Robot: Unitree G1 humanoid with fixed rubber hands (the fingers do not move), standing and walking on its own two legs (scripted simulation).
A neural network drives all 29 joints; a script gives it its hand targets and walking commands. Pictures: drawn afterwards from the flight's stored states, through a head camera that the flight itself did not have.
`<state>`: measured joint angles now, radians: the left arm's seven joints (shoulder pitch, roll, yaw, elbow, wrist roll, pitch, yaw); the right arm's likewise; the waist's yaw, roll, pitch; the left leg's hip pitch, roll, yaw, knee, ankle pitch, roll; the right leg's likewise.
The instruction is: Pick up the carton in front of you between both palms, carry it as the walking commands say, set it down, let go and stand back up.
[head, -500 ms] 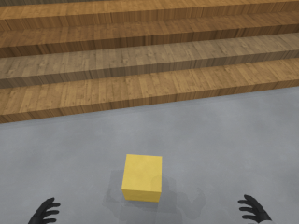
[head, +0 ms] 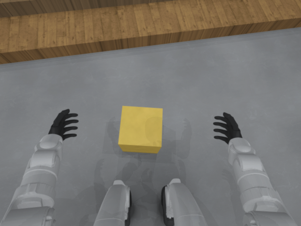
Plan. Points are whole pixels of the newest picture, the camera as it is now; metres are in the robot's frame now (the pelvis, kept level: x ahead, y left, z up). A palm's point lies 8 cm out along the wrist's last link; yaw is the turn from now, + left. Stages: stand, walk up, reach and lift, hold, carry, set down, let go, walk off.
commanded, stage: reach and lift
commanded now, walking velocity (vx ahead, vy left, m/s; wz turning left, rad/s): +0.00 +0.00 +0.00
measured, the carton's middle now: (141, 131) +0.48 +0.02 -0.58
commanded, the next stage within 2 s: none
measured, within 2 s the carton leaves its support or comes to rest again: neither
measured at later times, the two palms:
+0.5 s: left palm (86, 93) +0.51 +0.21 -0.15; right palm (195, 102) +0.48 -0.17 -0.16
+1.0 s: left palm (100, 121) +0.49 +0.21 -0.40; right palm (183, 125) +0.46 -0.18 -0.39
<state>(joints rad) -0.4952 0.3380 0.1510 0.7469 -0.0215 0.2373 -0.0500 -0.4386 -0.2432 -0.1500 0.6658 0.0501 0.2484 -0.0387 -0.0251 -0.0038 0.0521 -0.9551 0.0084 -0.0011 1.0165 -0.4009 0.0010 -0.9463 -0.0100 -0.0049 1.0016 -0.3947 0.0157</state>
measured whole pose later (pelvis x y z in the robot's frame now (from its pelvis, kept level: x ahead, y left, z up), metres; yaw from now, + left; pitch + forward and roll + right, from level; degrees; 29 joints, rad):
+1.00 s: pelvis -0.06 +0.00 -0.24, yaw -2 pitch +48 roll -3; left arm -1.32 0.44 0.13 1.03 -0.15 0.09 0.03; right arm -1.21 -0.23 -0.21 0.86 0.17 0.11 -0.18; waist -0.02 -0.01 0.09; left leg -2.18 0.00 -0.04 1.88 -0.53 -0.01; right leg -2.16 0.02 0.00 1.85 -0.53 0.03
